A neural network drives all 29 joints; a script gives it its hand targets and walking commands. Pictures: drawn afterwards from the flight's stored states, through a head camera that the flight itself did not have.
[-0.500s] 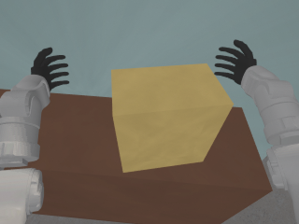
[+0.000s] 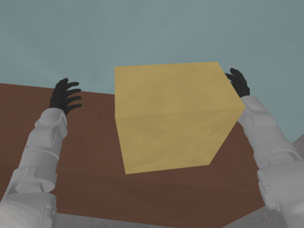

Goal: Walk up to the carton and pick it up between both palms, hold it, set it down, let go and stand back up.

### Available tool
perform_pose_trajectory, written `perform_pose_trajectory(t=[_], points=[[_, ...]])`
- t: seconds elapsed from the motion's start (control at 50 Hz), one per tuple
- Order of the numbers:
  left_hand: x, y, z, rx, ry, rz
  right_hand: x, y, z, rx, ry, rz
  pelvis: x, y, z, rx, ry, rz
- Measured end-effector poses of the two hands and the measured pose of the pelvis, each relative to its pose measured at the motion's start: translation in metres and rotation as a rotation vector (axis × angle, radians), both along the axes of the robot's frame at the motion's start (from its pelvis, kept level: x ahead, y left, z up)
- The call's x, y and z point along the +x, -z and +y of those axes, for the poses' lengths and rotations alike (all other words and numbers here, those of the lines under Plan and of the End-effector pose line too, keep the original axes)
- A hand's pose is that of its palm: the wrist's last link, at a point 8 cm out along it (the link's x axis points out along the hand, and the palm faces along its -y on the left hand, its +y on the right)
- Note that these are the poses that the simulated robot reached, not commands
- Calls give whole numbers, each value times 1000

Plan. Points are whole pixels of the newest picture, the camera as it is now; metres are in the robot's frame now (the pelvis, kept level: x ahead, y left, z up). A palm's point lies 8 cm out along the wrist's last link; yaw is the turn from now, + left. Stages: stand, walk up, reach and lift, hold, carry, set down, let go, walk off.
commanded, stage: reach and lift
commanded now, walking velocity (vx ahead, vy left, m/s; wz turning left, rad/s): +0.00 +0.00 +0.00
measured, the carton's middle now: (168, 122) +0.41 +0.00 +0.06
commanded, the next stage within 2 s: none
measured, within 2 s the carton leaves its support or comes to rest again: neither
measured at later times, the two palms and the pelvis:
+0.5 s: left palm (72, 111) +0.39 +0.26 +0.09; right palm (233, 103) +0.46 -0.17 +0.11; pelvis +0.00 +0.00 +0.00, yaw -2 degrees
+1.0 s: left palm (86, 113) +0.39 +0.22 +0.09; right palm (224, 104) +0.45 -0.14 +0.11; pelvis +0.00 +0.00 +0.00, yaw -3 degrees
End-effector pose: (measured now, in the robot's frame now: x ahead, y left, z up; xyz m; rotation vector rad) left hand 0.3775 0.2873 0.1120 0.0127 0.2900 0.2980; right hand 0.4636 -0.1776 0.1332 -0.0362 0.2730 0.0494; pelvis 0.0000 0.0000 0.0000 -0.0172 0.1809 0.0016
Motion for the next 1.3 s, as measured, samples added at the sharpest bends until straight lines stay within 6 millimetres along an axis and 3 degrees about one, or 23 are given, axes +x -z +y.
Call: perform_pose_trajectory(t=[0.2,0.48,0.78,1.3], points=[[0,25,-14,7,25,-9,-1,21,4,1,-27,-25,0,2,0,-1,15,33],[9,17,-24,0,33,-47,-3,21,9,-7,-20,-34,-4,2,-1,2,32,57],[9,27,-63,-26,39,-54,-8,20,30,1,-21,-25,-2,0,0,6,45,40],[11,23,-71,-35,24,-59,-11,21,36,4,1,-8,-2,0,3,3,50,23]])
